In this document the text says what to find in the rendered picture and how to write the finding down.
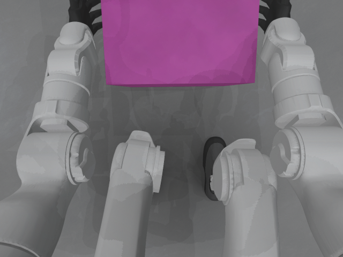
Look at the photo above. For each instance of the left robot forearm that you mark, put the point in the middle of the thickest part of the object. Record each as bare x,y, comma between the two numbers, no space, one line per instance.
67,83

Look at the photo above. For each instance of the left robot hand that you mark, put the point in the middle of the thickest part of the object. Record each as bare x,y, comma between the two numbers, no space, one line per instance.
79,12

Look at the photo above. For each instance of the carton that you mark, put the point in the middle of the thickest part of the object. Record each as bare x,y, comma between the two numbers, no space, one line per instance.
180,43

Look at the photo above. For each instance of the robot left thigh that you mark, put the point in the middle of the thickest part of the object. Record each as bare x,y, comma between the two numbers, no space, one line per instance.
125,218

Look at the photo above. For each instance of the robot left upper arm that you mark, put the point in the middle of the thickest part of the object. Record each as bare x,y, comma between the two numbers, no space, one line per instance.
51,166

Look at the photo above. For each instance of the right robot hand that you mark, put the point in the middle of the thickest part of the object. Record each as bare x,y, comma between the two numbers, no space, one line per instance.
277,9

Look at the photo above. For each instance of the robot right upper arm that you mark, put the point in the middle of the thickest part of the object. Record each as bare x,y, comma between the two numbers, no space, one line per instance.
311,159

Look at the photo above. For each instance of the right robot forearm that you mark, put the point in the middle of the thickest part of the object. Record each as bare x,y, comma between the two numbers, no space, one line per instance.
294,79

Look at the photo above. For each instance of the right robot shin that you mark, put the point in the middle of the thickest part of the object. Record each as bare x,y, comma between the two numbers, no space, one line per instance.
246,144

